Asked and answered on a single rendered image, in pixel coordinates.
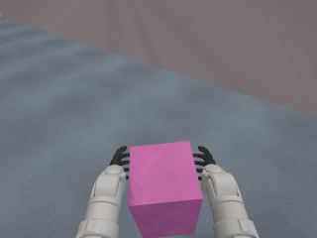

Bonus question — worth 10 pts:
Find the right robot forearm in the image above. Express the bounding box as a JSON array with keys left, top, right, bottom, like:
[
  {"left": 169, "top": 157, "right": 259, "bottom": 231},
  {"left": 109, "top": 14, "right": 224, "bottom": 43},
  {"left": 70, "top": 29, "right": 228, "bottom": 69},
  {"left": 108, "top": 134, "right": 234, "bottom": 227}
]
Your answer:
[{"left": 201, "top": 164, "right": 260, "bottom": 238}]

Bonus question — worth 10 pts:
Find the carton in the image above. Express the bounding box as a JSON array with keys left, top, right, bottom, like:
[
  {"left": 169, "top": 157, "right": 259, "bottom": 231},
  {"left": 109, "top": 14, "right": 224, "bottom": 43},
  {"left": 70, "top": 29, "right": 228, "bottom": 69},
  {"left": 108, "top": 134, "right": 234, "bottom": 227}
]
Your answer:
[{"left": 128, "top": 141, "right": 203, "bottom": 238}]

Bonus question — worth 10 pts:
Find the left robot hand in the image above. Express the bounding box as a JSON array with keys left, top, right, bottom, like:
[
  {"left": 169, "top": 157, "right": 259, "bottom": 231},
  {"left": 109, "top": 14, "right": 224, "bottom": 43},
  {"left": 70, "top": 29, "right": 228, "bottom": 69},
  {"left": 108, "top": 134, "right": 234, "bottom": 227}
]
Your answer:
[{"left": 109, "top": 146, "right": 130, "bottom": 179}]

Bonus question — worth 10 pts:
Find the left robot forearm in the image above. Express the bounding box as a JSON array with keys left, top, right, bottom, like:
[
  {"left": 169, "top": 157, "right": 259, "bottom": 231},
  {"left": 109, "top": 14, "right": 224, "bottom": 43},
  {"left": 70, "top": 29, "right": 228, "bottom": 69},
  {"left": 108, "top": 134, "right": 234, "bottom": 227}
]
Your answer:
[{"left": 75, "top": 165, "right": 126, "bottom": 238}]

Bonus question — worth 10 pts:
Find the right robot hand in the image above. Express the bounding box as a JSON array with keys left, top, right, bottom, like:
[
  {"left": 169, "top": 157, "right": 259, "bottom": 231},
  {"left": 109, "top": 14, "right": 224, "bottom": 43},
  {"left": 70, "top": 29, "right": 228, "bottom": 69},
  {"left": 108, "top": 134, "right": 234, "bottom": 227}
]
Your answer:
[{"left": 192, "top": 146, "right": 216, "bottom": 180}]

